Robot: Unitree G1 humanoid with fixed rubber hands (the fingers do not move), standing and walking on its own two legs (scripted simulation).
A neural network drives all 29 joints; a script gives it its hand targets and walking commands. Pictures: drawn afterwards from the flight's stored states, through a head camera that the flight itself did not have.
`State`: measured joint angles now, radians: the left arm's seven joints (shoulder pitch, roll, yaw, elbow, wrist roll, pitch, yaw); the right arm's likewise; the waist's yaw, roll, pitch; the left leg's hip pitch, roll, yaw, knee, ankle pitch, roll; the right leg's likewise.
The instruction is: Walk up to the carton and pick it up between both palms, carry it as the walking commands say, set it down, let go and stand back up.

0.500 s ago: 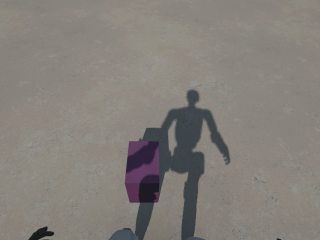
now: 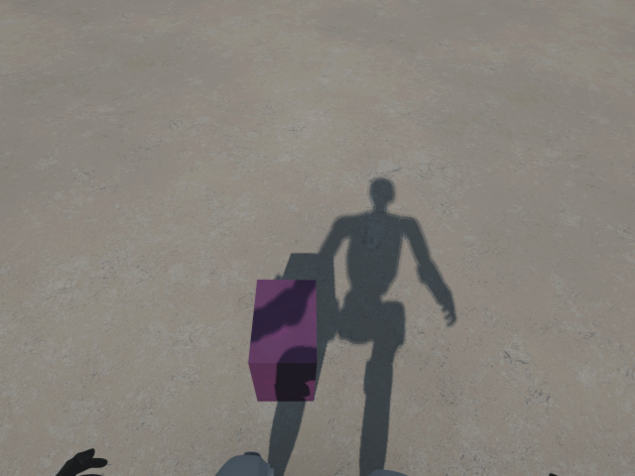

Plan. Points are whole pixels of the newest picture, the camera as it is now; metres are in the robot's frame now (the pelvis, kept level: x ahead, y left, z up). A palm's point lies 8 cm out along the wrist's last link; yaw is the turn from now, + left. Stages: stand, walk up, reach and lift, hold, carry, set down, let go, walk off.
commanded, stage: walk up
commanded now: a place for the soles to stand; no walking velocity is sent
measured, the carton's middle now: (286, 342) +0.56 +0.08 -0.58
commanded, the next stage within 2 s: none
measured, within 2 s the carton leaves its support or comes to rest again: neither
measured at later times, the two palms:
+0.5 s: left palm out of the picture +0.10 +0.32 -0.08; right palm out of the picture +0.08 -0.31 -0.08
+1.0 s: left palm out of the picture +0.09 +0.32 -0.08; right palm out of the picture +0.09 -0.31 -0.08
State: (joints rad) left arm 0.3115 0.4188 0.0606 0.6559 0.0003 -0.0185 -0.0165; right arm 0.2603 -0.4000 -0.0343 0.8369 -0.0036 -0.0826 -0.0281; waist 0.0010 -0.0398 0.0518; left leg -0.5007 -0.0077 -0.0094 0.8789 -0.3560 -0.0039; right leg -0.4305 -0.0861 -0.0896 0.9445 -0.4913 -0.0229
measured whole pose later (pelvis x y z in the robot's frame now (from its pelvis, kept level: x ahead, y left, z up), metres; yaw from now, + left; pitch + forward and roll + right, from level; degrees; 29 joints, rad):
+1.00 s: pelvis +0.00 +0.01 +0.00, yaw +1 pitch -1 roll +1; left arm 0.31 0.42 0.06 0.66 0.00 -0.02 -0.02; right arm 0.26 -0.40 -0.03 0.84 0.00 -0.08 -0.03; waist 0.00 -0.04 0.05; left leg -0.50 -0.02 -0.01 0.88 -0.36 0.00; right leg -0.43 -0.09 -0.09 0.94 -0.49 -0.02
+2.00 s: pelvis +0.00 +0.00 +0.00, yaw +1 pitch -1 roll +1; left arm 0.31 0.42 0.06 0.66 0.00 -0.02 -0.02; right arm 0.26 -0.40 -0.03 0.84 0.00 -0.08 -0.03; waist 0.00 -0.05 0.05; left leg -0.50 -0.01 -0.02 0.88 -0.36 0.00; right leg -0.43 -0.09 -0.09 0.93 -0.48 -0.02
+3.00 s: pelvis +0.00 +0.00 +0.00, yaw +1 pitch -1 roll +1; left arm 0.31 0.42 0.06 0.66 0.00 -0.02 -0.02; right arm 0.26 -0.40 -0.03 0.84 0.00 -0.08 -0.03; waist 0.00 -0.05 0.05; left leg -0.50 -0.02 -0.02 0.87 -0.35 0.00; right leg -0.43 -0.08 -0.09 0.93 -0.48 -0.02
